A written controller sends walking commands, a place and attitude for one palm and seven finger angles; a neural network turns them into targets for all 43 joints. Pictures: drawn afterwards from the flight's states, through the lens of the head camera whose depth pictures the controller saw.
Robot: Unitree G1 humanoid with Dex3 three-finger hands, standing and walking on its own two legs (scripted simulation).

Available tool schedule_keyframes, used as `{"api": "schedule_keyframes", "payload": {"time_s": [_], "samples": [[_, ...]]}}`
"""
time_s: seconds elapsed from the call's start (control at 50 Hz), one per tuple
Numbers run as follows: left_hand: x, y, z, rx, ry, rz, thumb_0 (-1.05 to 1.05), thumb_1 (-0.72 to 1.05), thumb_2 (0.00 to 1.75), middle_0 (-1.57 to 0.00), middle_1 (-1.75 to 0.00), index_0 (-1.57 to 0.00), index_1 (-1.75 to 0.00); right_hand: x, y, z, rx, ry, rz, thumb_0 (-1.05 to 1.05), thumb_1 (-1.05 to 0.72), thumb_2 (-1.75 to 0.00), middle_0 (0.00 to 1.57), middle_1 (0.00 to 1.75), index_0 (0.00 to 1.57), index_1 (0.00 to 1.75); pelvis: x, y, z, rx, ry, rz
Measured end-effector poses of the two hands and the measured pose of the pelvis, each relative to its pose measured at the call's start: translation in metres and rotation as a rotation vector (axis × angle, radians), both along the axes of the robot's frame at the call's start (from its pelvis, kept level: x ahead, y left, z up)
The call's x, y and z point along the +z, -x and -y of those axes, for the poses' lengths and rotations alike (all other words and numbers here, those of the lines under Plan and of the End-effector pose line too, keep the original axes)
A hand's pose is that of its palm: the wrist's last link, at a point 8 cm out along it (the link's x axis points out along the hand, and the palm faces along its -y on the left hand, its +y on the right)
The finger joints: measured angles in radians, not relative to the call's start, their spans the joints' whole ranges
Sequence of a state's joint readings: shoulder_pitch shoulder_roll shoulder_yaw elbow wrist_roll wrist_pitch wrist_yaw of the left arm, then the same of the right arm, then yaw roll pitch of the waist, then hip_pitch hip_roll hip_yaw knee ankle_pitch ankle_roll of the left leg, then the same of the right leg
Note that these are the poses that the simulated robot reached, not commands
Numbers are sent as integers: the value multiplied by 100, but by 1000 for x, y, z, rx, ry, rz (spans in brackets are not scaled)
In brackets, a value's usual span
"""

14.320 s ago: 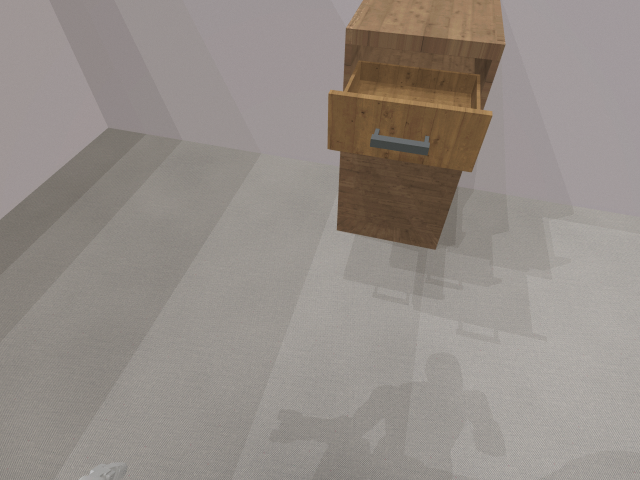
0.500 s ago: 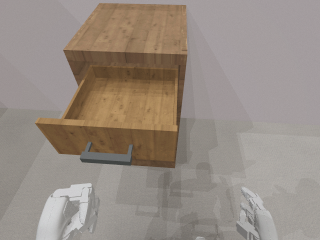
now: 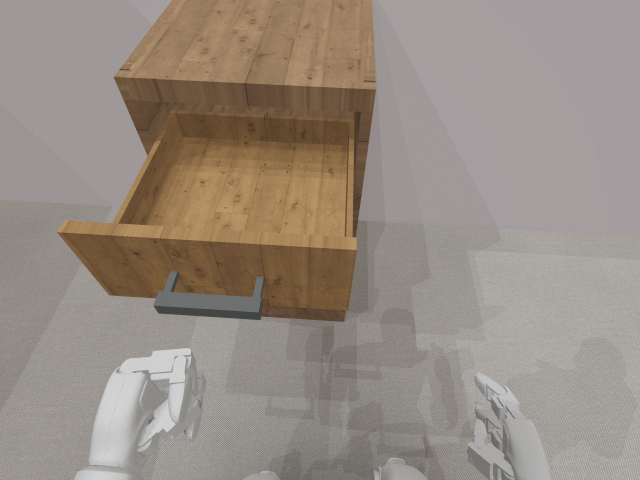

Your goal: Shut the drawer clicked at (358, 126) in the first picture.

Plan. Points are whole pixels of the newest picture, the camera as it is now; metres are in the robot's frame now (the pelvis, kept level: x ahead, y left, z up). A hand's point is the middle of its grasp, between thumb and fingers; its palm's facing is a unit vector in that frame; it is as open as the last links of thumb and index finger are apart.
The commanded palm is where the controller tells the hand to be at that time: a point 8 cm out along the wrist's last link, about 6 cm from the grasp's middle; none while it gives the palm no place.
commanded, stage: bring the fist close to the handle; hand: left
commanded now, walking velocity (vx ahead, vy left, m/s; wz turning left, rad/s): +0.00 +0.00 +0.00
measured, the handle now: (213, 292) +0.35 +0.17 +0.01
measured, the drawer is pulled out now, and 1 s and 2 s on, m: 0.29 0.29 0.23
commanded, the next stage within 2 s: push the drawer shut in 1.02 s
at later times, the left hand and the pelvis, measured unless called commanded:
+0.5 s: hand (223, 374) +0.24 +0.13 +0.02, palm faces -0.03 -1.00 -0.04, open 3.3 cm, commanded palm +0.22 +0.19 +0.02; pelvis -0.01 +0.00 -0.03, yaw +0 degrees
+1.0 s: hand (232, 371) +0.25 +0.13 +0.00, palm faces -0.04 -1.00 -0.04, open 3.3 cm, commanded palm +0.23 +0.18 +0.01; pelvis -0.01 +0.00 -0.04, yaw +0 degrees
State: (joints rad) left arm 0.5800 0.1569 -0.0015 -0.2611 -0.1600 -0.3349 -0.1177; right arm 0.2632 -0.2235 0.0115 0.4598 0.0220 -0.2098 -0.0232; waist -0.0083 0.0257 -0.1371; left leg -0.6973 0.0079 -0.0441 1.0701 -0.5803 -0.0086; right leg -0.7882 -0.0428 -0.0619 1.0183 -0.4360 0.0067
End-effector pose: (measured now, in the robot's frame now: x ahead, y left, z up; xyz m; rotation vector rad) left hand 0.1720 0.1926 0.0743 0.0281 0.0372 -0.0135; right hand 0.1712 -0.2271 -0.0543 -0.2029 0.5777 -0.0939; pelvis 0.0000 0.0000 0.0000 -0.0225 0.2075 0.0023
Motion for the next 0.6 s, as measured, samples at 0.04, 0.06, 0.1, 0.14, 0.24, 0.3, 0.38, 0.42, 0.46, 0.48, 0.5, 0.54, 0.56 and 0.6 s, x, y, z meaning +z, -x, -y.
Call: {"api": "schedule_keyframes", "payload": {"time_s": [0.04,0.06,0.1,0.14,0.24,0.3,0.38,0.42,0.46,0.48,0.5,0.54,0.56,0.6], "samples": [[-4,-3,0,-2,-1,-3,2,90,90,-140,-160,-140,-160,-3,2,0,-2,4,-12,2,-91,-90,21,30,20,30,-2,0,-1,-1,0,-8],[-6,-4,0,-3,0,-4,2,91,90,-140,-160,-140,-160,-4,3,0,-3,6,-18,2,-91,-90,20,30,20,30,-3,1,-1,-1,0,-12],[-10,-8,1,-7,2,-3,2,91,90,-140,-160,-140,-160,-7,5,0,-2,9,-27,2,-91,-90,20,30,20,30,-5,1,-2,-1,1,-20],[-13,-11,3,-12,2,2,2,91,90,-140,-160,-140,-160,-11,6,0,0,10,-36,2,-91,-90,20,30,20,30,-7,2,-3,-2,1,-29],[-24,-20,7,-20,1,6,2,91,90,-140,-160,-140,-160,-21,9,-2,5,8,-61,2,-91,-90,20,30,20,30,-13,4,-4,-5,-1,-51],[-31,-26,9,-21,-2,3,2,90,90,-140,-160,-140,-160,-27,10,-3,11,8,-76,2,-91,-90,20,30,20,30,-17,6,-4,-5,-2,-65],[-41,-35,9,-20,-7,0,2,90,90,-140,-160,-140,-160,-34,10,-3,17,8,-98,2,-91,-90,21,30,20,30,-22,7,-3,-5,-2,-83],[-44,-39,8,-19,-11,1,2,90,90,-140,-160,-140,-160,-38,10,-3,18,9,-110,2,-91,-90,21,30,21,30,-24,7,-3,-6,-2,-91],[-48,-44,7,-17,-10,1,2,90,90,-140,-160,-140,-160,-41,11,-2,18,11,-120,2,-91,-90,21,30,21,30,-26,8,-2,-4,-2,-99],[-51,-46,7,-17,-9,1,2,90,90,-140,-160,-140,-160,-43,11,-1,18,12,-125,2,-91,-90,21,30,21,30,-27,8,-2,-4,-2,-103],[-53,-49,7,-18,-9,1,2,90,90,-140,-160,-140,-160,-44,11,0,18,15,-131,2,-91,-90,21,30,21,30,-28,8,-1,-4,-2,-107],[-57,-54,7,-22,-9,-1,2,90,90,-140,-160,-140,-160,-47,11,1,17,18,-141,2,-91,-90,21,30,21,30,-30,8,-1,-3,-2,-115],[-59,-56,7,-24,-9,-2,2,90,90,-140,-160,-140,-160,-49,11,2,15,20,-146,2,-91,-90,21,30,21,30,-30,9,-1,-3,-2,-118],[-63,-60,7,-26,-6,-4,2,90,90,-140,-160,-140,-160,-51,12,4,11,22,-155,2,-91,-90,21,30,21,30,-32,9,0,-4,-2,-125]]}}
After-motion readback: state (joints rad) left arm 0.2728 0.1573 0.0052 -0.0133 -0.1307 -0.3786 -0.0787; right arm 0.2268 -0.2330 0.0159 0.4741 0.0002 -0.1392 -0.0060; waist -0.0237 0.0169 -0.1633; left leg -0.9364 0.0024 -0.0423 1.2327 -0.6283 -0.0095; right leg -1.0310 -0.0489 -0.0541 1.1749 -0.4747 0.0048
